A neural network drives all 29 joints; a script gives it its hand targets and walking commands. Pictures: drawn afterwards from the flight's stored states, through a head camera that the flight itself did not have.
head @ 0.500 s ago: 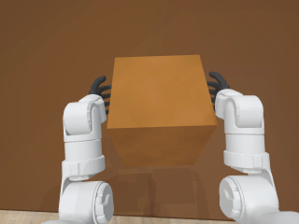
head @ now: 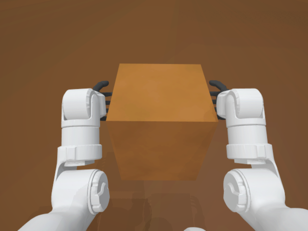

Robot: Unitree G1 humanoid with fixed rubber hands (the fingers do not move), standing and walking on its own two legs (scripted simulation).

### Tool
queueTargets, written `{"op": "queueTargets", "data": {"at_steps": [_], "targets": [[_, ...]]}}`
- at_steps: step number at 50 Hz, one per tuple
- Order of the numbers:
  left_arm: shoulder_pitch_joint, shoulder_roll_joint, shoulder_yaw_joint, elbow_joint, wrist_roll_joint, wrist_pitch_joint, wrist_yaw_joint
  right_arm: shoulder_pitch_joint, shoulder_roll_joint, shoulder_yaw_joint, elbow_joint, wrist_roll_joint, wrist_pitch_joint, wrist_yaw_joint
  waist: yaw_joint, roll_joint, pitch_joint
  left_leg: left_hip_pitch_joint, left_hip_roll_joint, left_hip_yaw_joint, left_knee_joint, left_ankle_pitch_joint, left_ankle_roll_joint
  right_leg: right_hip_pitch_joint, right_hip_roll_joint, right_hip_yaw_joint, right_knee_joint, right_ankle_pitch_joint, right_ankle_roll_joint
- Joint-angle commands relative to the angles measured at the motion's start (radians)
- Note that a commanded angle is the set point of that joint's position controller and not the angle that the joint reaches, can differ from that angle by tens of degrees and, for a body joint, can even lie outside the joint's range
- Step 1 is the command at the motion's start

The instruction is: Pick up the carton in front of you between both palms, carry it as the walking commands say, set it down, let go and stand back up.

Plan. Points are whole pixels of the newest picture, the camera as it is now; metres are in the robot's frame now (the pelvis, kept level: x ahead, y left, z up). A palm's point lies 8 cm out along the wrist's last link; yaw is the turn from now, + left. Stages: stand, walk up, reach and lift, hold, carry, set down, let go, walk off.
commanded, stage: carry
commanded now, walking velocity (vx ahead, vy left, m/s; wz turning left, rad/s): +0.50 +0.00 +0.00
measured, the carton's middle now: (159, 124) +0.37 +0.00 +0.09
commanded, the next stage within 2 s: none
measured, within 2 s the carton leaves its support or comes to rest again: neither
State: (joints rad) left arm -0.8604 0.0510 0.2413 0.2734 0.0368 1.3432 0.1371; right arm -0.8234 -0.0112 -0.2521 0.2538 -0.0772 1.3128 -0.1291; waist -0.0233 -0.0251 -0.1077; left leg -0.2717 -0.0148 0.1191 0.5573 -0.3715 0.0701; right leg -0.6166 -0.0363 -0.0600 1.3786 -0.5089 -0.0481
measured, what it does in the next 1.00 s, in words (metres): climbs: right foot 0.06 m higher, then left foot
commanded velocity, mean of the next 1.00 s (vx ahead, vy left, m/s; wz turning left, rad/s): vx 0.50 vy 0.00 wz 0.00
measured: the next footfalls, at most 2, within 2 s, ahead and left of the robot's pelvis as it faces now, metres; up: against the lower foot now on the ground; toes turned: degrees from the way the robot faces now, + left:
right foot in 0.26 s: +0.34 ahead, -0.08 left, +0.06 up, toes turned -5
left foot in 0.74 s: +0.59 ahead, +0.12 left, +0.06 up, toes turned +5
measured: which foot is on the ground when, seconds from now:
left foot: down 0.00-0.26, up 0.28-0.72, down 0.74-1.00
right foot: up 0.00-0.24, down 0.26-0.74, up 0.76-1.00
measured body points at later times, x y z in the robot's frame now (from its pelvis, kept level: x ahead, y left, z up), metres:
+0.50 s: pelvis +0.26 -0.02 +0.05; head +0.34 -0.01 +0.50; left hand +0.65 +0.17 +0.20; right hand +0.69 -0.13 +0.20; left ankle +0.28 +0.10 -0.58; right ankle +0.30 -0.08 -0.67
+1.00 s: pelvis +0.55 +0.04 +0.07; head +0.59 +0.06 +0.52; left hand +0.94 +0.17 +0.18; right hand +0.92 -0.13 +0.18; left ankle +0.55 +0.11 -0.67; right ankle +0.60 -0.10 -0.61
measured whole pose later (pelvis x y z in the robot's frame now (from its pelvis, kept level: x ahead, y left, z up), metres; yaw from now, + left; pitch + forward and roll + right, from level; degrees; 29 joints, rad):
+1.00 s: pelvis +0.55 +0.04 +0.07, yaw -1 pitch +5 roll -2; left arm -0.78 -0.01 0.25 0.18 0.09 1.29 0.13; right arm -0.74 0.00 -0.26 0.18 -0.06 1.25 -0.13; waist -0.05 0.00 0.00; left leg -0.29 0.00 0.12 0.41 -0.22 0.08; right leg -0.65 -0.05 -0.04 0.95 -0.31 0.00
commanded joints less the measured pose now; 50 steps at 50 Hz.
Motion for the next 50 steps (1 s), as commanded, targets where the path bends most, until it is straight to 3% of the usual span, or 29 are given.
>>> {"op": "queueTargets", "data": {"at_steps": [1,4,6,8,10,11,12,13,14,15,16,17,19,21,23,25,29,33,35,36,37,38,39,41,42,44,48,50], "targets": [[-0.824,-1.157,-0.513,-0.184,-0.424,-0.048,-0.199,-0.958,1.089,0.534,-0.258,0.51,-0.027,0.219,-0.028,0.107,-0.286,0.497,0.292,-0.398,-0.176,0.316,0.155,-0.461,-0.032,0.013,0.21,0.044,-0.018],[-0.789,-1.1,-0.51,-0.238,-0.391,-0.038,-0.157,-0.932,1.068,0.549,-0.314,0.536,-0.006,0.215,-0.036,0.114,-0.292,0.494,0.255,-0.341,-0.17,0.36,0.148,-0.511,-0.029,-0.03,0.204,0.055,-0.019],[-0.749,-1.068,-0.506,-0.225,-0.356,-0.03,-0.142,-0.884,1.052,0.549,-0.295,0.536,0.006,0.219,-0.034,0.11,-0.26,0.42,0.226,-0.26,-0.204,0.492,0.136,-0.42,-0.025,-0.069,-0.022,0.064,-0.013],[-0.699,-1.065,-0.513,-0.19,-0.333,-0.025,-0.143,-0.841,1.046,0.544,-0.253,0.524,0.012,0.23,-0.034,0.155,-0.255,0.38,0.196,-0.169,-0.194,0.77,0.114,-0.272,0.004,-0.111,-0.269,0.137,-0.026],[-0.676,-1.071,-0.52,-0.17,-0.319,-0.03,-0.151,-0.811,1.06,0.545,-0.21,0.51,0.01,0.244,0.007,0.219,-0.312,0.332,0.172,-0.057,-0.107,1.245,0.08,0.015,0.103,-0.211,-0.495,0.198,-0.054],[-0.683,-1.074,-0.528,-0.176,-0.322,-0.035,-0.157,-0.815,1.066,0.547,-0.214,0.503,0.005,0.248,0.05,0.247,-0.37,0.336,0.185,-0.043,0.006,1.411,0.059,0.162,0.15,-0.238,-0.565,0.225,-0.059],[-0.701,-1.085,-0.538,-0.198,-0.333,-0.042,-0.164,-0.837,1.07,0.555,-0.232,0.498,0.0,0.25,0.144,0.228,-0.455,0.298,0.188,0.0,0.216,1.392,0.019,0.401,0.148,-0.222,-0.726,0.35,-0.06],[-0.728,-1.103,-0.554,-0.231,-0.354,-0.05,-0.173,-0.853,1.067,0.568,-0.249,0.492,-0.004,0.25,0.196,0.125,-0.518,0.113,0.142,-0.006,0.442,1.077,0.002,0.683,0.092,-0.119,-0.832,0.413,-0.056],[-0.766,-1.092,-0.569,-0.259,-0.368,-0.061,-0.18,-0.842,1.091,0.579,-0.266,0.485,-0.004,0.251,0.116,-0.231,-0.609,-0.236,-0.049,-0.034,0.78,0.104,-0.052,0.93,-0.253,0.513,-0.896,0.678,-0.22],[-0.753,-1.113,-0.587,-0.26,-0.394,-0.059,-0.187,-0.848,1.037,0.568,-0.278,0.466,-0.002,0.242,0.131,-0.257,-0.693,-0.308,-0.099,-0.195,1.049,-0.039,-0.032,0.963,-0.286,0.709,-0.917,0.742,-0.323],[-0.782,-1.132,-0.606,-0.32,-0.425,-0.059,-0.195,-0.851,1.032,0.565,-0.292,0.454,-0.001,0.229,0.129,-0.174,-0.652,-0.387,-0.051,-0.244,1.105,-0.014,-0.013,0.929,-0.256,0.614,-0.873,0.71,-0.313],[-0.829,-1.151,-0.629,-0.373,-0.459,-0.056,-0.202,-0.853,1.018,0.551,-0.32,0.438,-0.002,0.217,0.119,-0.085,-0.584,-0.456,-0.022,-0.215,1.081,-0.019,-0.002,0.88,-0.242,0.546,-0.874,0.651,-0.275],[-0.893,-1.173,-0.662,-0.442,-0.516,-0.048,-0.212,-0.822,0.974,0.524,-0.343,0.389,0.001,0.194,0.099,-0.023,-0.5,-0.534,0.02,-0.199,0.995,-0.043,0.017,0.808,-0.222,0.467,-0.889,0.513,-0.222],[-0.918,-1.156,-0.669,-0.478,-0.541,-0.041,-0.214,-0.776,0.937,0.515,-0.346,0.354,0.005,0.178,0.097,0.008,-0.482,-0.53,0.036,-0.167,0.863,-0.064,0.013,0.759,-0.216,0.422,-0.911,0.481,-0.208],[-0.902,-1.139,-0.665,-0.46,-0.542,-0.029,-0.218,-0.723,0.911,0.504,-0.31,0.325,0.013,0.172,0.097,0.008,-0.468,-0.526,0.048,-0.141,0.722,-0.084,-0.001,0.741,-0.225,0.373,-0.923,0.558,-0.219],[-0.857,-1.127,-0.651,-0.39,-0.521,-0.018,-0.227,-0.686,0.905,0.508,-0.248,0.304,0.022,0.174,0.108,-0.029,-0.451,-0.552,0.067,-0.118,0.587,-0.021,-0.017,0.755,-0.232,0.326,-0.933,0.658,-0.232],[-0.788,-1.137,-0.607,-0.224,-0.473,-0.013,-0.259,-0.693,0.945,0.517,-0.133,0.303,0.023,0.196,0.109,-0.101,-0.38,-0.453,0.053,-0.064,0.304,0.176,-0.036,0.703,-0.172,0.178,-0.938,0.733,-0.174],[-0.789,-1.137,-0.554,-0.147,-0.446,-0.023,-0.267,-0.738,0.996,0.511,-0.084,0.345,0.023,0.211,0.1,-0.133,-0.29,-0.297,0.001,0.018,0.053,0.272,-0.027,0.638,-0.14,0.083,-0.923,0.793,-0.115],[-0.764,-1.124,-0.526,-0.108,-0.426,-0.025,-0.258,-0.732,1.019,0.5,-0.04,0.369,0.023,0.22,0.042,-0.107,-0.324,-0.072,-0.034,0.07,-0.11,0.332,-0.01,0.603,-0.115,0.003,-0.776,0.905,-0.054],[-0.747,-1.121,-0.512,-0.084,-0.413,-0.026,-0.254,-0.714,1.026,0.487,-0.011,0.379,0.02,0.225,0.005,-0.069,-0.379,0.127,-0.009,0.055,-0.11,0.343,0.004,0.515,-0.09,-0.034,-0.65,0.828,-0.018],[-0.726,-1.112,-0.501,-0.063,-0.399,-0.027,-0.252,-0.696,1.027,0.468,0.012,0.386,0.016,0.231,-0.024,0.039,-0.446,0.326,0.191,-0.225,-0.08,0.343,0.035,0.339,-0.059,-0.045,-0.444,0.497,0.019],[-0.728,-1.134,-0.481,-0.034,-0.393,-0.026,-0.251,-0.716,1.002,0.453,0.024,0.379,0.006,0.231,-0.028,0.298,-0.495,0.558,0.405,-0.646,-0.14,0.405,0.19,0.012,0.079,-0.018,-0.218,0.054,0.054],[-0.74,-1.136,-0.472,-0.038,-0.379,-0.031,-0.247,-0.708,1.038,0.454,0.021,0.396,-0.002,0.236,-0.027,0.294,-0.461,0.56,0.404,-0.716,-0.178,0.325,0.219,-0.12,0.076,0.061,-0.099,-0.037,0.03],[-0.744,-1.171,-0.469,-0.054,-0.373,-0.045,-0.238,-0.776,1.107,0.474,-0.054,0.435,-0.022,0.249,-0.034,0.13,-0.395,0.463,0.346,-0.565,-0.173,0.382,0.171,-0.159,0.017,0.078,-0.099,0.042,0.007],[-0.738,-1.19,-0.475,-0.072,-0.373,-0.055,-0.233,-0.82,1.141,0.498,-0.104,0.463,-0.033,0.254,-0.028,0.087,-0.376,0.404,0.329,-0.495,-0.186,0.414,0.142,-0.137,-0.011,0.084,-0.155,0.094,0.009],[-0.722,-1.207,-0.489,-0.116,-0.37,-0.072,-0.217,-0.869,1.186,0.533,-0.178,0.504,-0.051,0.258,-0.018,0.112,-0.394,0.366,0.304,-0.408,-0.212,0.401,0.113,-0.082,-0.021,0.067,-0.24,0.144,0.022],[-0.653,-1.211,-0.541,-0.188,-0.354,-0.102,-0.184,-0.812,1.195,0.581,-0.243,0.52,-0.072,0.258,-0.027,0.142,-0.415,0.423,0.294,-0.315,-0.24,0.465,0.13,-0.1,-0.022,0.026,-0.416,0.197,0.051],[-0.594,-1.208,-0.568,-0.204,-0.341,-0.111,-0.178,-0.743,1.192,0.602,-0.247,0.507,-0.079,0.259,-0.021,0.146,-0.403,0.45,0.276,-0.26,-0.236,0.546,0.119,-0.094,-0.024,0.005,-0.537,0.252,0.059]]}}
